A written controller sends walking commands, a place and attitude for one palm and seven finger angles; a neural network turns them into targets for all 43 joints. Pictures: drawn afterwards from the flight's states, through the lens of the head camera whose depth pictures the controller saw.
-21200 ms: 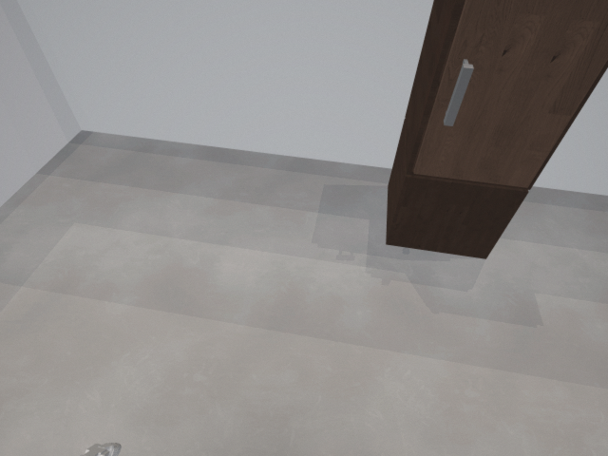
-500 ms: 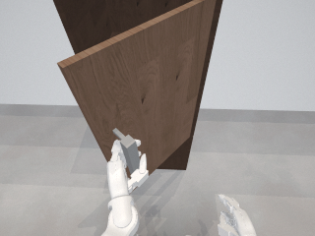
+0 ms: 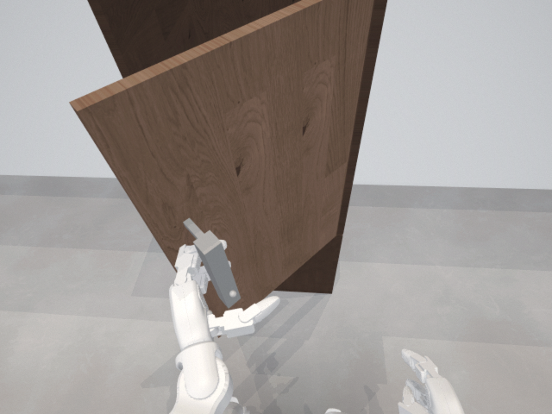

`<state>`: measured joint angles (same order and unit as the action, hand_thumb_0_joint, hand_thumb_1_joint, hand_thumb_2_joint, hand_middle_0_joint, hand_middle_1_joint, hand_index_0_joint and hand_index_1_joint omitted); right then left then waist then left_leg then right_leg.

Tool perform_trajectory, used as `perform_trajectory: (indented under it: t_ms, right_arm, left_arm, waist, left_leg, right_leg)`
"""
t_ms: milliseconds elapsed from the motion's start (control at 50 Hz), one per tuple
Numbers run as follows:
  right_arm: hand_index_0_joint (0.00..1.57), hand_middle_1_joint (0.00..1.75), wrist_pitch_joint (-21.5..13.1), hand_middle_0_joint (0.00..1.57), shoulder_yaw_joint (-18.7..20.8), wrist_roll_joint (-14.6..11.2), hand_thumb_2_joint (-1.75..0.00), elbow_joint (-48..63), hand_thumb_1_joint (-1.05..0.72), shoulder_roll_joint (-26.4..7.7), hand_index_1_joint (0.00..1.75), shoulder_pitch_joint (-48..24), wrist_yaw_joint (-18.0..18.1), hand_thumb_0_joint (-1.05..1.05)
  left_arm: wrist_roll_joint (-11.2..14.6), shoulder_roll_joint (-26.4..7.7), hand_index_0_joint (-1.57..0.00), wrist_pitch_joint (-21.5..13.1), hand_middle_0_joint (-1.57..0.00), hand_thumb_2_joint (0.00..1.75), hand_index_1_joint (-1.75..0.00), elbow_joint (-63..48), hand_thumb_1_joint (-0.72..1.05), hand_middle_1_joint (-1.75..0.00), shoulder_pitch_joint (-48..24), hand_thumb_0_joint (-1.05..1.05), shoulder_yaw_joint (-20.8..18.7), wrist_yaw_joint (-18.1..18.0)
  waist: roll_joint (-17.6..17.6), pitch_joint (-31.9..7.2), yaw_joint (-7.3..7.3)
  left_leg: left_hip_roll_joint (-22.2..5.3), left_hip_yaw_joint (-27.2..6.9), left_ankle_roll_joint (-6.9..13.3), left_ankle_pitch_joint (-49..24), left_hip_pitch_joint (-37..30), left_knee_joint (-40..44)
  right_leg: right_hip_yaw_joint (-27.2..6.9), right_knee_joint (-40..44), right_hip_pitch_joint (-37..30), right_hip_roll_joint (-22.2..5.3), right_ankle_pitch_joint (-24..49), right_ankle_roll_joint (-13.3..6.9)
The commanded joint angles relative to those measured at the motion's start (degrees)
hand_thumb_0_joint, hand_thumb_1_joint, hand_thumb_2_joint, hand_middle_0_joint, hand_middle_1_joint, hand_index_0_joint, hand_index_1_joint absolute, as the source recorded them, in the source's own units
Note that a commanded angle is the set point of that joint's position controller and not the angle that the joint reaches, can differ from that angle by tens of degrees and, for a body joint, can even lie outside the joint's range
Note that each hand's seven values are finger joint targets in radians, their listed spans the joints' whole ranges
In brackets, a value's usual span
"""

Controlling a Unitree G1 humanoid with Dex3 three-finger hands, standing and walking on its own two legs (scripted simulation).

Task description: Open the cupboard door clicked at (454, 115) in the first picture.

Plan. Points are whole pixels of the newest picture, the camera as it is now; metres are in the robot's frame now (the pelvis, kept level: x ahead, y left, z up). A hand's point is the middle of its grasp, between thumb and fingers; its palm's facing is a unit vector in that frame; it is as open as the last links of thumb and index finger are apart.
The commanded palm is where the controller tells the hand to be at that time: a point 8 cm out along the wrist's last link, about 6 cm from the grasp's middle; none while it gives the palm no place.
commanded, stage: open thumb and fingers to let go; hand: left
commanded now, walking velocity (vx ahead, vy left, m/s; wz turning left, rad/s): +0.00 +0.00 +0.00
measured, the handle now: (211, 264) +0.32 +0.11 +0.04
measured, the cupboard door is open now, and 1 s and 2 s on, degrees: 47 52 50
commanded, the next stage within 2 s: slide the hand sideways off the handle in 0.36 s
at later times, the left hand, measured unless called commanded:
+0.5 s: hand (228, 295) +0.28 +0.08 +0.04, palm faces +0.24 -0.97 -0.03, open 15.3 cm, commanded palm +0.23 +0.11 +0.04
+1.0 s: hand (230, 332) +0.23 +0.07 +0.05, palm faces -0.15 -0.99 +0.00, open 16.1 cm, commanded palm +0.20 +0.14 +0.04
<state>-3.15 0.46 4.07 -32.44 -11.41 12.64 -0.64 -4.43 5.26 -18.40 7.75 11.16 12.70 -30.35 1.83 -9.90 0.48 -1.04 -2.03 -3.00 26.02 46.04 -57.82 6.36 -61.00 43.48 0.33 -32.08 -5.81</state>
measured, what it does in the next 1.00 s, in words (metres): stands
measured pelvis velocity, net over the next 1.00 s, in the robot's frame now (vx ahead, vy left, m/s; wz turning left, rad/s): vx -0.02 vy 0.05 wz -0.05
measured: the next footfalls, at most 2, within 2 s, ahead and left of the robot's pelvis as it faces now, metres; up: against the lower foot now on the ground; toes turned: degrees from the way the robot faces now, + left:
none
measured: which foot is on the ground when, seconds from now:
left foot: down 0.00-1.00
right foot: down 0.00-1.00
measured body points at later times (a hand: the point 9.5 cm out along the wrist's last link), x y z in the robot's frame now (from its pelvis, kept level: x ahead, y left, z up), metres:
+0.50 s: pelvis +0.00 +0.03 +0.00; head +0.04 +0.01 +0.45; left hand +0.26 +0.13 +0.05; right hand +0.17 -0.19 -0.10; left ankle +0.02 +0.17 -0.67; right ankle -0.02 -0.05 -0.67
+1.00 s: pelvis -0.02 +0.05 -0.01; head +0.03 +0.03 +0.43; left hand +0.23 +0.12 +0.05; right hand +0.15 -0.17 -0.10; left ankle +0.02 +0.17 -0.67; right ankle -0.02 -0.05 -0.67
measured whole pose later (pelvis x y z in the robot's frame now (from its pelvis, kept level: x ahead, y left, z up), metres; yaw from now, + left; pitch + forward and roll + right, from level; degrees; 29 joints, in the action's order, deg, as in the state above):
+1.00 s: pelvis -0.02 +0.05 -0.01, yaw -3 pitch +13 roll +0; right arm -0.2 -1.8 0.6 -23.3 -10.9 15.0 -1.1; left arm -2.2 -1.2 -18.2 -1.8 16.9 18.2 -9.1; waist 2.2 -8.4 0.8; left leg -0.9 1.0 -0.1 28.2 48.9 -64.0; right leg 3.2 -65.1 46.3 -0.1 -32.0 -2.4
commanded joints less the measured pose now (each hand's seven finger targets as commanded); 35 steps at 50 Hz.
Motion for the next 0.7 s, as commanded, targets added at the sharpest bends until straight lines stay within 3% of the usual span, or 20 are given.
perform_trajectory:
  t_ms: [0,80,140,180,200,320,440,460,480,500,540,580,600,640,680]
  right_arm:
    - [0.20,0.30,-2.8,0.20,1.4,0.0,-0.90,8.6,-0.90,-3.9,0.30,-4.2,0.4,0.00]
    - [0.20,0.30,-2.7,0.20,1.3,-0.2,-0.90,9.4,-0.90,-3.9,0.30,-4.0,0.3,0.00]
    - [0.20,0.30,-2.6,0.20,1.2,-0.2,-0.90,9.4,-0.90,-3.8,0.30,-4.1,0.3,0.00]
    - [0.20,0.30,-2.6,0.20,1.2,-0.3,-0.90,9.8,-0.90,-4.0,0.30,-4.4,0.4,0.00]
    - [0.20,0.30,-2.6,0.20,1.0,-0.2,-0.90,9.7,-0.90,-3.9,0.30,-4.5,0.4,0.00]
    - [0.20,0.30,-2.5,0.20,0.9,-0.2,-0.90,10.3,-0.90,-3.8,0.30,-4.5,0.0,0.00]
    - [0.20,0.30,-2.6,0.20,0.7,-0.2,-0.90,10.4,-0.90,-3.7,0.30,-5.3,-0.4,0.00]
    - [0.20,0.30,-2.4,0.20,0.7,-1.0,-0.90,9.5,-0.90,-6.7,0.30,-1.8,-1.1,0.00]
    - [0.20,0.30,-2.1,0.20,1.7,-1.3,-0.90,11.1,-0.90,-6.1,0.30,-1.7,-1.1,0.00]
    - [0.20,0.30,-2.2,0.20,1.6,-1.6,-0.90,12.1,-0.90,-6.0,0.30,-1.6,-1.0,0.00]
    - [0.20,0.30,-2.5,0.20,1.4,-2.6,-0.90,13.7,-0.90,-5.6,0.30,-1.4,-0.7,0.00]
    - [0.20,0.30,-2.8,0.20,1.0,-3.5,-0.90,15.5,-0.90,-5.5,0.30,-2.0,-0.2,0.00]
    - [0.20,0.30,-2.8,0.20,0.9,-3.6,-0.90,15.8,-0.90,-5.6,0.30,-2.2,0.0,0.00]
    - [0.20,0.30,-2.5,0.20,1.0,-3.5,-0.90,16.3,-0.90,-6.2,0.30,-2.4,0.3,0.00]
    - [0.20,0.30,-2.1,0.20,1.1,-3.3,-0.90,17.0,-0.90,-6.2,0.30,-2.4,0.1,0.00]
  left_arm:
    - [-0.5,3.0,-0.28,-4.8,-0.28,0.30,-1.10,-13.2,-0.50,-1.10,-8.6,0.00,-0.1,-0.1]
    - [-0.7,4.1,-0.25,-4.3,-0.25,0.30,-0.90,-13.0,-0.50,-0.90,-5.9,0.00,0.8,0.0]
    - [-0.6,5.1,-0.22,-4.1,-0.22,0.30,-0.75,-13.4,-0.50,-0.75,-8.4,0.00,1.6,-0.5]
    - [-0.6,4.5,-0.21,-3.8,-0.21,0.30,-0.65,-13.0,-0.50,-0.65,-7.3,0.00,1.0,-0.8]
    - [-0.6,5.6,-0.20,-3.7,-0.20,0.30,-0.60,-12.6,-0.50,-0.60,-8.4,0.00,1.9,-0.9]
    - [-0.9,6.8,-0.15,-2.6,-0.15,0.30,-0.30,-13.3,-0.50,-0.30,-7.2,0.00,2.6,-1.7]
    - [-1.5,8.1,-0.15,-1.4,-0.15,0.30,-0.30,-13.3,-0.50,-0.30,-9.2,0.00,3.5,-2.6]
    - [-7.0,0.8,-0.15,-4.1,-0.15,0.30,-0.30,-15.1,-0.50,-0.30,-9.1,0.00,15.4,9.3]
    - [-4.5,-2.7,-0.15,-6.6,-0.15,0.30,-0.30,-19.5,-0.50,-0.30,-10.9,0.00,11.5,16.0]
    - [-3.1,-3.8,-0.15,-8.3,-0.15,0.30,-0.30,-21.2,-0.50,-0.30,-9.0,0.00,11.4,20.9]
    - [1.3,-3.7,-0.15,-9.8,-0.15,0.30,-0.30,-22.1,-0.50,-0.30,-7.2,0.00,10.9,28.1]
    - [5.6,-1.7,-0.15,-8.7,-0.15,0.30,-0.30,-21.7,-0.50,-0.30,-5.6,0.00,9.7,29.7]
    - [6.7,-1.2,-0.15,-8.1,-0.15,0.30,-0.30,-20.6,-0.50,-0.30,-6.5,0.00,8.8,28.8]
    - [6.5,-2.7,-0.15,-7.0,-0.15,0.30,-0.30,-19.9,-0.50,-0.30,-7.1,0.00,5.5,25.6]
    - [4.7,-3.8,-0.15,-6.1,-0.15,0.30,-0.30,-20.3,-0.50,-0.30,-5.2,0.00,4.1,22.1]
  waist:
    - [-8.6,-12.7,0.95]
    - [-7.4,-13.6,0.27]
    - [-7.4,-12.8,0.91]
    - [-7.5,-12.9,0.29]
    - [-7.6,-12.5,0.87]
    - [-5.9,-13.9,0.15]
    - [-4.9,-11.9,0.43]
    - [-7.2,-7.9,5.80]
    - [-3.7,-12.6,3.53]
    - [-1.9,-15.4,2.91]
    - [-3.2,-13.8,3.49]
    - [-3.2,-10.9,2.85]
    - [-5.3,-8.9,3.13]
    - [-6.8,-8.9,2.17]
    - [-5.4,-10.5,0.82]
  left_leg:
    - [2.7,0.3,3.1,-9.3,-2.6,0.6]
    - [2.7,0.5,3.3,-10.9,-4.1,1.1]
    - [2.6,0.6,3.3,-10.3,-4.7,1.1]
    - [2.5,0.5,3.4,-10.7,-5.3,1.5]
    - [2.5,0.8,3.5,-10.8,-5.7,1.4]
    - [2.4,1.0,3.4,-12.3,-7.5,2.1]
    - [2.1,0.7,3.4,-11.3,-7.9,2.3]
    - [2.3,0.7,4.7,-11.7,-7.3,1.2]
    - [2.2,0.8,5.0,-14.2,-7.8,0.4]
    - [2.4,0.9,5.0,-15.1,-8.8,0.0]
    - [2.3,0.6,5.0,-12.9,-8.3,-0.4]
    - [2.1,0.3,4.9,-9.5,-7.6,0.6]
    - [2.0,0.0,4.8,-7.0,-6.8,0.8]
    - [2.0,-0.2,4.5,-4.6,-5.6,0.9]
    - [2.0,-0.2,4.4,-5.3,-5.9,1.4]
  right_leg:
    - [-12.4,14.0,-12.2,-4.9,30.1,7.4]
    - [-10.4,12.8,-12.0,-4.1,31.3,6.8]
    - [-9.7,12.9,-10.3,-3.8,29.2,6.8]
    - [-8.3,12.4,-9.9,-3.1,27.5,6.2]
    - [-8.0,12.4,-9.1,-3.0,27.9,6.4]
    - [-5.9,11.2,-8.8,-1.9,27.6,5.7]
    - [-4.6,10.9,-5.8,-0.9,22.3,4.9]
    - [-6.6,10.0,-3.1,-1.6,26.4,5.3]
    - [-7.0,8.5,-5.8,-2.0,29.8,4.5]
    - [-7.3,7.5,-7.2,-2.2,32.2,4.5]
    - [-7.4,7.7,-6.2,-2.1,29.4,4.7]
    - [-6.1,8.6,-4.1,-1.1,20.9,4.1]
    - [-5.5,9.0,-2.1,-0.8,16.5,4.3]
    - [-5.2,8.9,-0.6,-0.7,11.4,4.2]
    - [-4.6,7.8,-0.9,-0.4,11.1,3.9]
